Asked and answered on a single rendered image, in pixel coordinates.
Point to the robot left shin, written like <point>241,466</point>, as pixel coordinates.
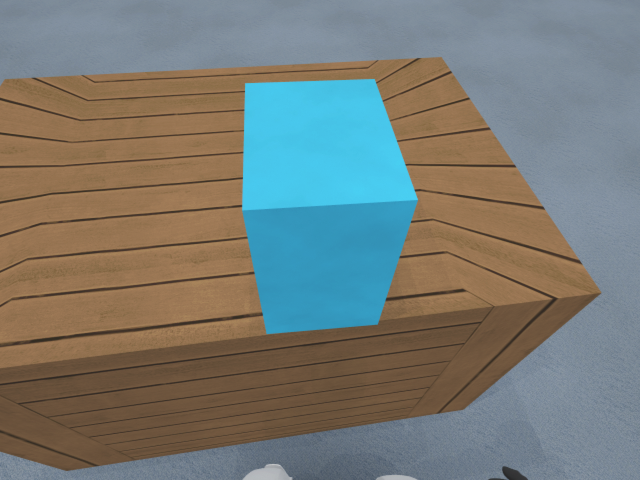
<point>274,466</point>

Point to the pedestal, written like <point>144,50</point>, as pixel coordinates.
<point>130,320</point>

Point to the carton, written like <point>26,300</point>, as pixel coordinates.
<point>327,202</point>

